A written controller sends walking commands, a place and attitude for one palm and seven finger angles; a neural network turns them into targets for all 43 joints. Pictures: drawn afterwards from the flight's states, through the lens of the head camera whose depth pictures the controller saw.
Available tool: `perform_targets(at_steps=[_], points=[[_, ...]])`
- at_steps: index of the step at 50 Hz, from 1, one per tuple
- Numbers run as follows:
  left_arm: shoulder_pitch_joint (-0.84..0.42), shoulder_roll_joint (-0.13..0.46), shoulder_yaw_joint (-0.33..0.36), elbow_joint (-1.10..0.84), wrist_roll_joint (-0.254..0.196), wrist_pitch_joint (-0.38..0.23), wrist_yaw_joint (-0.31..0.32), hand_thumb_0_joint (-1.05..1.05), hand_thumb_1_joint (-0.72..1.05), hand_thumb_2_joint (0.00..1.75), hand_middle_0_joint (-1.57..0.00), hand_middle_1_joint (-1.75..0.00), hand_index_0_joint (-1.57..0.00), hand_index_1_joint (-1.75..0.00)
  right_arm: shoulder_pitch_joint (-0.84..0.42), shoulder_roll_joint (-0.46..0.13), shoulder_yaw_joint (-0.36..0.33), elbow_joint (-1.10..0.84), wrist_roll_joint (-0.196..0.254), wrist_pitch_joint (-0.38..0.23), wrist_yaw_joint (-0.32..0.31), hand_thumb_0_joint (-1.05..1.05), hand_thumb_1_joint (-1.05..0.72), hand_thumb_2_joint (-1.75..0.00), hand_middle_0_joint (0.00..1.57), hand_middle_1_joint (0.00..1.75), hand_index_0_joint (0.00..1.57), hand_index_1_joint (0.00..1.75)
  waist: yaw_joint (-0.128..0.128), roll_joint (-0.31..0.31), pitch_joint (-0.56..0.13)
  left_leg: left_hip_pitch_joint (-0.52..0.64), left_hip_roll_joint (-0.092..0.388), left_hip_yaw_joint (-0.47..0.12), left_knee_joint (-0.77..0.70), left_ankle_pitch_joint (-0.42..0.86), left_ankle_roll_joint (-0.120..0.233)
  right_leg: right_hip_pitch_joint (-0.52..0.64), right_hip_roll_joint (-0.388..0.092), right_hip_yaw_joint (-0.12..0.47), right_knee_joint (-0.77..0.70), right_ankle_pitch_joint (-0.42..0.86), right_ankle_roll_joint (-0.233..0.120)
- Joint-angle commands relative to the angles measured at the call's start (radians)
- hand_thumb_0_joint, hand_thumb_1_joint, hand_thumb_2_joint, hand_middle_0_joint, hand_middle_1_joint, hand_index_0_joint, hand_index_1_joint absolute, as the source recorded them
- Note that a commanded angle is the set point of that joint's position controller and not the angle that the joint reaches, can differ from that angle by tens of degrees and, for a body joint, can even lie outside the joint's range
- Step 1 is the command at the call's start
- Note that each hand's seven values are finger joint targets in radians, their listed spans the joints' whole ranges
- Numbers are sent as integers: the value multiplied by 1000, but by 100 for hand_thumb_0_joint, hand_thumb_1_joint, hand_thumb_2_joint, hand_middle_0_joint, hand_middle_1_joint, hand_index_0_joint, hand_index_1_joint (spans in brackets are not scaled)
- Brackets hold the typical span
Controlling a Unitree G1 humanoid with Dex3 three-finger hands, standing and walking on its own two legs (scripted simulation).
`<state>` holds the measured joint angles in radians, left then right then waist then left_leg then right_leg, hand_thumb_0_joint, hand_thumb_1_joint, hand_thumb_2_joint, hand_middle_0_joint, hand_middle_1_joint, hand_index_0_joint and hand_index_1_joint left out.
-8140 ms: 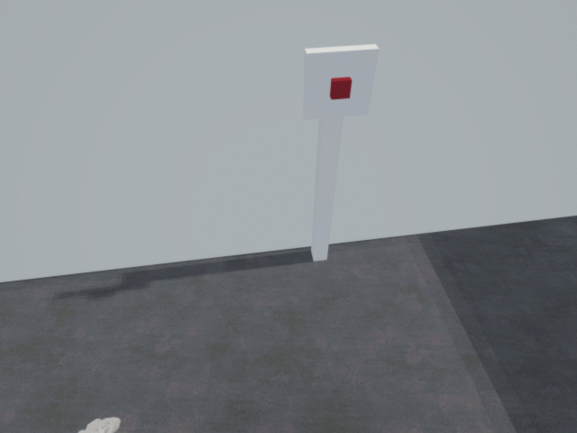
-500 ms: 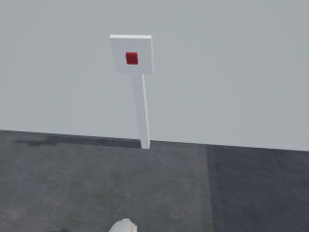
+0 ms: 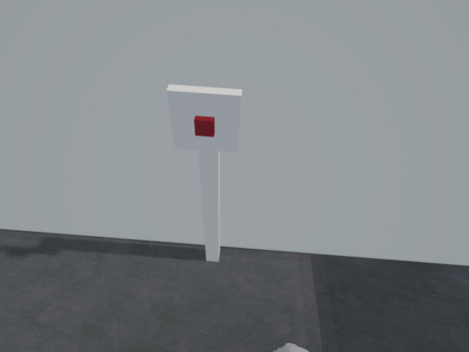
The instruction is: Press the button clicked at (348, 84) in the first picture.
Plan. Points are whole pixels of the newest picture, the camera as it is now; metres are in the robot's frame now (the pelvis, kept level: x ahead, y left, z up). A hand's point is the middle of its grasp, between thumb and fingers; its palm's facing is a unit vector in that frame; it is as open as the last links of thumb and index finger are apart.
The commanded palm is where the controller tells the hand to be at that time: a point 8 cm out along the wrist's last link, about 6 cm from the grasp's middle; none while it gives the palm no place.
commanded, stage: take the last steps up to it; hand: left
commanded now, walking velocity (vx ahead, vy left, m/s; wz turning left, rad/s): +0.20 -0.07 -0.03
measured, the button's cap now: (204, 125) +0.63 +0.12 +0.04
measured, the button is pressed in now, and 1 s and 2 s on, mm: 0 0 0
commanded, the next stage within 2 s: come to a stop and stand still in 0.12 s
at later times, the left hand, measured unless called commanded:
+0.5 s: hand out of the picture +0.17 +0.14 -0.17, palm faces +0.06 -0.97 -0.25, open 7.3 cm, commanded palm none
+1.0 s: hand out of the picture +0.07 +0.19 -0.18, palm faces +0.05 -0.99 -0.16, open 7.4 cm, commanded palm none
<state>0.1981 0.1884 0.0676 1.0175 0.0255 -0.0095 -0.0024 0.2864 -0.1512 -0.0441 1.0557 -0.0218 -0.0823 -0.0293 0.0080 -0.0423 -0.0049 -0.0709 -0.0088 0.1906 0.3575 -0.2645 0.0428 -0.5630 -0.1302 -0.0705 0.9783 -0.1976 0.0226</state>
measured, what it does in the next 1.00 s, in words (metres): steps on the spot: right foot, then left foot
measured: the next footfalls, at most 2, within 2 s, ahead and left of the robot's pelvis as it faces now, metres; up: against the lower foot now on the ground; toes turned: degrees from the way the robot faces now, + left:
right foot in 0.18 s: +0.21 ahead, -0.15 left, +0.00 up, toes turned -9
left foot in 0.70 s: +0.11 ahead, +0.07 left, +0.00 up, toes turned +4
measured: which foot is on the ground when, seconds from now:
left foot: down 0.00-0.20, up 0.22-0.68, down 0.70-1.00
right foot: up 0.00-0.16, down 0.18-0.70, up 0.72-1.00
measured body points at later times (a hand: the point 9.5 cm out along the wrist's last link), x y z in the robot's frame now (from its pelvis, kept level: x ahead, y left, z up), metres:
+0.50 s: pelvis +0.11 -0.05 +0.00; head +0.14 -0.07 +0.44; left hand +0.16 +0.19 -0.15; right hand +0.14 -0.28 -0.17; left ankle +0.10 +0.08 -0.69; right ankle +0.17 -0.14 -0.74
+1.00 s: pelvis +0.08 +0.01 +0.01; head +0.09 +0.04 +0.45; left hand +0.07 +0.25 -0.17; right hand +0.12 -0.23 -0.13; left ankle +0.07 +0.11 -0.74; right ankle +0.02 -0.14 -0.68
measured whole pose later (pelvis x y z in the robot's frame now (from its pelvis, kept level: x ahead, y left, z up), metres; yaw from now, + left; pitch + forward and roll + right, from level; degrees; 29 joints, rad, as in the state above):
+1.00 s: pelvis +0.08 +0.01 +0.01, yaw -1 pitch +1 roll -1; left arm 0.30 0.21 0.06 1.09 0.02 0.06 0.00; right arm 0.24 -0.13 -0.03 1.03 -0.03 -0.01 -0.06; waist 0.00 -0.06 0.00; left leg -0.18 0.03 0.06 0.38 -0.21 0.02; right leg -0.35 -0.02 0.02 0.91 -0.38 0.05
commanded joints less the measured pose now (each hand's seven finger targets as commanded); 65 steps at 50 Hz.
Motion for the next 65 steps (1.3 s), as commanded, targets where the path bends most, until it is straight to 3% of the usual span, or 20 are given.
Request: perform_targets(at_steps=[1,5,8,9,10,11,13,17,25,32,33,35,37,42,52,57,59,60,62,65], points=[[-29,6,-6,-63,0,0,-15,0,90,90,-20,-30,-20,-30,101,-118,-23,-12,-8,2,3,0,-90,-90,20,30,20,30,-27,150,156,-47,296,-160,-148,393,111,-12,-3,-5,-192,19,-4],[-70,13,-7,-81,-2,-8,-15,0,90,90,-20,-30,-20,-30,121,-138,-29,4,-13,18,2,0,-90,-90,20,30,20,30,-35,147,154,-42,303,-158,-69,430,95,110,44,-46,-325,-11,-26],[143,79,8,-12,1,-32,-9,0,90,90,-20,-30,-20,-30,116,-130,-23,15,-1,22,8,0,-90,-90,20,30,20,30,63,44,14,-134,222,-95,221,427,31,482,74,-40,-476,91,-52],[254,157,28,21,8,-48,2,0,90,90,-20,-30,-20,-30,136,-86,-15,5,8,19,15,0,-90,-90,20,30,20,30,101,-123,-88,-306,129,-20,469,189,-14,686,-117,181,-499,209,-120],[321,237,40,31,-8,-49,5,0,90,90,-20,-30,-20,-30,156,-63,-9,-16,16,26,14,0,-90,-90,20,30,20,30,94,-252,-167,-417,29,-45,736,-345,-44,747,-315,442,-624,352,-231],[273,220,30,21,-18,-44,13,0,90,90,-20,-30,-20,-30,112,-86,-12,-19,15,36,9,0,-90,-90,20,30,20,30,95,-132,-123,-436,63,-153,831,-356,-32,656,-310,414,-665,313,-269],[87,138,10,-21,-18,-43,24,0,90,90,-20,-30,-20,-30,96,-56,-14,8,15,52,9,0,-90,-90,20,30,20,30,27,-61,-22,-385,108,-186,836,-219,-48,437,-258,310,-705,328,-222],[-5,96,-14,-41,-6,-30,40,0,90,90,-20,-30,-20,-30,154,-13,0,49,23,104,4,0,-90,-90,20,30,20,30,-33,-24,-23,-237,93,-182,620,-145,-81,268,-175,97,-662,566,-179],[45,155,24,-43,2,5,55,0,90,90,-20,-30,-20,-30,10,-74,-32,-42,8,142,12,0,-90,-90,20,30,20,30,13,-93,-41,-365,54,-210,642,-169,-108,371,-236,157,-630,561,-232],[20,155,25,-53,10,23,46,0,90,90,-20,-30,-20,-30,25,-55,-21,-60,16,104,14,0,-90,-90,20,30,20,30,-13,-138,-74,-144,30,-153,216,-56,-80,313,-142,144,-590,185,-164],[22,135,18,-46,3,26,44,0,90,90,-20,-30,-20,-30,57,-55,-19,-42,18,94,14,0,-90,-90,20,30,20,30,-29,-88,-82,-31,36,-154,74,62,-77,246,-99,117,-539,63,-117],[79,34,-9,-59,-16,36,37,0,90,90,-20,-30,-20,-30,17,-176,-32,-75,3,75,6,0,-90,-90,20,30,20,30,-13,336,-21,-109,338,-500,-141,101,1,110,76,1,-326,-265,-4],[53,61,-2,-39,-8,46,29,0,90,90,-20,-30,-20,-30,-105,-178,-19,-106,-10,79,-13,0,-90,-90,20,30,20,30,2,236,81,-295,361,-483,-203,21,86,181,74,93,-161,-259,-1],[114,63,11,13,0,47,7,0,90,90,-20,-30,-20,-30,-74,-143,-17,-80,-6,70,-29,0,-90,-90,20,30,20,30,5,181,80,-132,271,-348,-141,164,60,82,105,117,-3,-138,18],[30,35,-8,-10,-10,44,1,0,90,90,-20,-30,-20,-30,78,-193,-38,-13,-12,72,-35,0,-90,-90,20,30,20,30,-64,228,-12,51,318,-374,-50,458,108,159,92,62,-240,-273,18],[149,39,-16,53,-13,18,12,0,90,90,-20,-30,-20,-30,53,-152,-30,10,5,76,-19,0,-90,-90,20,30,20,30,0,148,-36,-149,193,-285,42,215,7,491,91,31,-658,48,-2],[148,126,-11,67,-13,1,28,0,90,90,-20,-30,-20,-30,37,-46,1,2,15,77,-8,0,-90,-90,20,30,20,30,0,-111,8,-302,77,-155,133,-82,-72,526,-121,231,-727,75,-77],[116,138,-15,58,-15,1,28,0,90,90,-20,-30,-20,-30,24,-45,4,-3,8,82,-3,0,-90,-90,20,30,20,30,-3,-110,34,-261,80,-153,158,-144,-73,422,-160,240,-754,-7,-118],[84,111,-17,57,-14,-5,31,0,90,90,-20,-30,-20,-30,25,-42,6,20,-3,91,-3,0,-90,-90,20,30,20,30,-5,-182,99,-249,89,-160,193,-87,-71,356,-99,212,-749,48,-133],[75,57,-35,69,-21,-7,36,0,90,90,-20,-30,-20,-30,102,-36,11,75,3,86,-8,0,-90,-90,20,30,20,30,-30,-85,113,-168,107,-166,124,85,-71,357,-55,121,-670,209,-114]])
